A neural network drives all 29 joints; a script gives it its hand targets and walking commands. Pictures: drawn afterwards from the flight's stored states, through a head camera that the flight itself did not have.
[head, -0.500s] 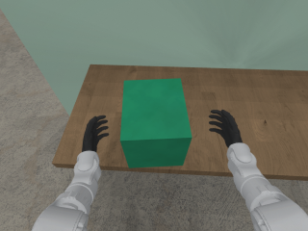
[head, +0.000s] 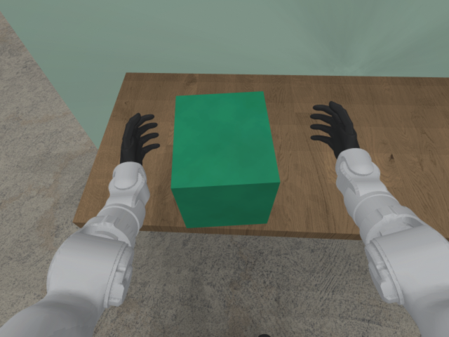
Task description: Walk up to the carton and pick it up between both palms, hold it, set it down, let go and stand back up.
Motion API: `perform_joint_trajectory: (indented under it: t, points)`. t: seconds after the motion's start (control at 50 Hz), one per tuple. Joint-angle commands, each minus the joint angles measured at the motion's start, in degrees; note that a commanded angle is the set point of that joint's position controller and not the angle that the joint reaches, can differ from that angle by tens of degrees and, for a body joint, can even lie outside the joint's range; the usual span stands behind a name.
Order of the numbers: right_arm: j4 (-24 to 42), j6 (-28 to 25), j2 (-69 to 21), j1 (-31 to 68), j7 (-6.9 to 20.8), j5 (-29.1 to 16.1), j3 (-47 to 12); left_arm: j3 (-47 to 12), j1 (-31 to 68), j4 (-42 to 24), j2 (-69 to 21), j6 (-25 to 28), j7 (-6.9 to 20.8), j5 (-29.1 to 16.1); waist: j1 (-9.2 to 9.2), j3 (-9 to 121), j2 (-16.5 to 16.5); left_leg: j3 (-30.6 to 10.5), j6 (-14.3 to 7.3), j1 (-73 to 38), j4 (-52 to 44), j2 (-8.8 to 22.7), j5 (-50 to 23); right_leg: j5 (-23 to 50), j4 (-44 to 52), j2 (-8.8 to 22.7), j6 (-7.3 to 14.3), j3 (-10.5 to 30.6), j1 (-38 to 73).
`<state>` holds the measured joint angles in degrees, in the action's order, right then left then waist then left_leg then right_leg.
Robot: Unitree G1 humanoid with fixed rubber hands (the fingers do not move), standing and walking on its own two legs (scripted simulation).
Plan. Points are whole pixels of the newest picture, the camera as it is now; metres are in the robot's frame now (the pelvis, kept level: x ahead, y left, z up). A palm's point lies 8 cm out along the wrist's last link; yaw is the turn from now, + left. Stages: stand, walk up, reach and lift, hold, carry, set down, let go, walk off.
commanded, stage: reach and lift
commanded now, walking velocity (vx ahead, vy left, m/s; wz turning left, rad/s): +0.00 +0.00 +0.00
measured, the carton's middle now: (223, 162) +0.50 +0.04 -0.07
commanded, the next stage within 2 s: none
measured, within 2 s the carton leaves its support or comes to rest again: neither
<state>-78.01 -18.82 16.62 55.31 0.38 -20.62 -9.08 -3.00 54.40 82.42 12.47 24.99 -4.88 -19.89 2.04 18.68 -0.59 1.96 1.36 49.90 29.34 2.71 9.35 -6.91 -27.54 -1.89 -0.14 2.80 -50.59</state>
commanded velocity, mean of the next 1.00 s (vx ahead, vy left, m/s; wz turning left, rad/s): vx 0.00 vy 0.00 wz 0.00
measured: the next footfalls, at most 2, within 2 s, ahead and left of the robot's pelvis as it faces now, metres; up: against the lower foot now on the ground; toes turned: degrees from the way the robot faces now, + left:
none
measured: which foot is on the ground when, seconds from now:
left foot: down 0.00-1.00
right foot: down 0.00-1.00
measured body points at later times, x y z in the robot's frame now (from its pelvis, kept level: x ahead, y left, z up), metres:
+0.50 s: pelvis +0.00 +0.00 -0.01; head +0.17 +0.01 +0.40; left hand +0.48 +0.20 -0.01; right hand +0.50 -0.16 +0.00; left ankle +0.01 +0.13 -0.72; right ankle +0.03 -0.12 -0.72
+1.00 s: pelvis +0.01 +0.01 +0.00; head +0.20 +0.01 +0.41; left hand +0.47 +0.18 -0.02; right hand +0.49 -0.11 -0.02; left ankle +0.01 +0.13 -0.72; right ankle +0.03 -0.11 -0.72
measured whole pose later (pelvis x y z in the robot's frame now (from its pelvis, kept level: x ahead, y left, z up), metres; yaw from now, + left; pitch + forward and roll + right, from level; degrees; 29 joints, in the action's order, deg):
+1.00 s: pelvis +0.01 +0.01 +0.00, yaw +2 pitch +40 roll -1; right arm -65.8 -23.9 1.8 51.5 -1.5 16.7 24.4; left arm 24.0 53.4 71.6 3.3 25.3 -5.3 10.3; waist 1.3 18.0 1.1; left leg 0.0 0.7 54.9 18.1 1.2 3.1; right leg -0.1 -13.8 -0.3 -0.6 0.8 -53.6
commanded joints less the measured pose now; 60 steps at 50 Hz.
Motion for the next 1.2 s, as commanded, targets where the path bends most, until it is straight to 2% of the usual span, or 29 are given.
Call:
perform_joint_trajectory:
  t: [0.0, 0.16, 0.32, 0.38, 0.4, 0.42, 0.44, 0.48, 0.58, 0.6, 0.64, 0.7, 0.74, 0.86, 0.92, 0.96, 1.0, 1.04, 1.1, 1.18]
  points:
    - [6.4, -1.8, 8.7, 26.6, 0.4, -0.3, 0.8, -0.8, 24.1, -4.6, 7.8, 2.3, 0.3, -1.8, -0.34, 35.2, -2.2, 1.5, 2.5, -25.5, 2.9, -2.7, -14.6, 7.9, 1.0, -0.5, -3.9, -3.9, 13.4]
    - [4.8, -2.8, 8.0, 28.8, 0.0, 0.8, 1.9, -0.6, 27.7, -1.7, 8.5, 3.6, 0.8, -1.3, -0.59, 40.3, -1.5, 1.7, 2.0, -21.1, 4.1, -3.1, -17.1, 12.0, -1.5, -0.4, -4.0, -3.8, 14.1]
    - [4.7, -5.0, 6.8, 27.5, -0.2, 2.2, 3.8, 1.4, 27.3, -2.2, 7.6, 4.9, 1.1, 2.0, -0.41, 43.4, -0.3, 1.7, 2.0, -19.5, 5.1, -3.4, -22.1, 16.4, -2.6, -0.7, -3.5, -3.5, 13.3]
    - [5.8, -6.0, 6.6, 27.1, -0.6, 3.9, 5.4, 2.8, 27.2, -3.0, 6.6, 5.6, 1.0, 3.6, 0.04, 45.3, -0.3, 1.4, 2.2, -20.2, 5.4, -3.5, -24.7, 19.1, -2.8, -1.2, -3.3, -3.6, 12.8]
    - [6.2, -6.4, 6.2, 26.7, -0.9, 4.6, 6.3, 3.3, 27.3, -3.8, 6.6, 5.7, 1.1, 4.4, -0.39, 46.1, 0.1, 1.8, 2.1, -19.7, 5.5, -3.6, -25.2, 19.9, -2.3, -1.1, -3.3, -3.3, 13.0]
    - [6.9, -6.6, 6.0, 26.8, -1.1, 5.6, 7.4, 4.6, 27.1, -4.3, 6.7, 5.7, 1.0, 5.8, 0.11, 47.0, 0.0, 1.8, 2.2, -19.4, 5.3, -3.7, -25.2, 19.9, -2.3, -1.2, -3.4, -3.3, 13.0]
    - [7.3, -6.9, 5.9, 26.4, -1.2, 6.7, 8.4, 5.1, 27.1, -4.9, 6.5, 5.7, 0.9, 6.5, -0.29, 47.2, 0.4, 1.8, 2.2, -19.6, 5.0, -3.7, -25.4, 20.2, -2.1, -1.3, -3.4, -3.6, 13.0]
    - [8.8, -7.3, 5.2, 25.9, -1.5, 8.5, 10.0, 6.4, 26.4, -6.4, 6.1, 5.8, 0.9, 7.8, -0.30, 49.3, -0.3, 1.6, 2.4, -20.5, 5.2, -3.7, -27.5, 21.9, -1.7, -1.7, -3.1, -3.8, 12.6]
    - [12.1, -8.4, 3.1, 23.3, -2.1, 13.0, 14.0, 10.4, 24.4, -10.3, 4.1, 6.0, 1.0, 12.0, -0.12, 53.1, 0.5, 1.9, 2.6, -21.6, 4.1, -4.3, -31.4, 26.7, 0.0, -1.9, -2.4, -3.7, 15.4]
    - [12.6, -8.6, 2.6, 22.9, -2.3, 14.2, 15.0, 11.5, 23.6, -10.3, 4.0, 6.0, 0.9, 13.3, 0.18, 53.2, 0.4, 1.8, 2.4, -22.0, 3.8, -4.4, -31.5, 26.9, 0.3, -1.9, -2.4, -3.7, 15.7]
    - [14.4, -9.0, 1.4, 22.1, -2.6, 16.8, 17.2, 13.2, 23.5, -12.9, 2.8, 6.0, 0.8, 15.4, -0.33, 54.4, 0.1, 1.9, 2.3, -23.4, 2.9, -4.6, -32.7, 28.4, 1.1, -2.3, -2.3, -4.3, 15.9]
    - [16.3, -9.2, -0.9, 20.4, -3.1, 20.1, 20.0, 15.9, 21.7, -15.1, 0.9, 5.3, 0.7, 19.1, -0.06, 54.5, 1.3, 1.9, 2.4, -25.5, 1.8, -4.8, -34.3, 30.0, 2.9, -2.5, -1.9, -4.2, 16.6]
    - [16.4, -9.0, -2.5, 19.1, -3.1, 22.5, 21.5, 17.3, 20.5, -15.7, -0.9, 4.8, 0.7, 20.9, -0.57, 52.9, 1.0, 1.5, 2.3, -26.5, 0.7, -4.8, -33.7, 30.0, 4.0, -2.4, -1.7, -4.5, 17.1]
    - [19.4, -8.0, -9.8, 17.9, -2.6, 33.1, 29.3, 22.7, 19.0, -18.5, -6.7, 3.2, 0.9, 28.4, -1.06, 45.9, 1.3, 1.0, 2.4, -29.2, -4.0, -4.7, -30.2, 26.2, 8.3, -2.2, -1.1, -5.5, 19.6]
    - [21.4, -7.5, -20.1, 19.2, -0.6, 41.5, 33.5, 25.1, 20.0, -18.7, -15.6, 2.6, 1.9, 34.1, -1.08, 43.7, 2.8, 0.0, 2.6, -30.2, -6.2, -4.9, -28.1, 24.4, 10.5, -1.8, -0.7, -6.6, 20.0]
    - [21.5, -7.4, -29.0, 19.6, 1.2, 48.3, 35.6, 25.2, 20.0, -17.7, -24.5, 2.3, 3.0, 38.5, -1.78, 41.7, 3.7, -0.6, 2.7, -31.4, -7.5, -5.1, -26.8, 24.3, 11.6, -1.7, -0.6, -7.5, 22.1]
    - [20.7, -7.3, -33.6, 18.2, 2.1, 55.3, 39.6, 26.4, 19.1, -17.0, -29.1, 1.9, 3.2, 42.6, -2.79, 38.8, 3.6, -1.7, 3.3, -32.4, -8.7, -5.1, -25.6, 23.0, 12.3, -1.5, -0.1, -8.3, 24.0]
    - [19.9, -6.9, -38.0, 16.8, 2.7, 59.7, 41.3, 27.4, 18.1, -16.6, -33.8, 1.5, 3.5, 46.0, -3.47, 35.8, 2.9, -2.3, 3.7, -33.6, -9.1, -5.1, -26.5, 24.0, 12.9, -1.5, 0.2, -8.7, 25.5]
    - [20.2, -6.6, -42.1, 15.1, 3.1, 61.8, 41.9, 28.6, 17.0, -16.9, -36.7, 1.8, 3.7, 49.3, -3.89, 34.1, 1.9, -2.6, 4.0, -32.0, -10.4, -5.3, -26.1, 26.7, 12.2, -1.5, 0.1, -8.5, 28.8]
    - [21.1, -7.0, -44.7, 13.8, 3.3, 62.3, 42.1, 29.3, 16.1, -16.8, -38.1, 2.6, 4.3, 50.4, -3.53, 31.8, 1.4, -2.1, 3.2, -26.7, -12.5, -5.4, -25.1, 29.4, 11.6, -0.9, -0.4, -8.1, 34.5]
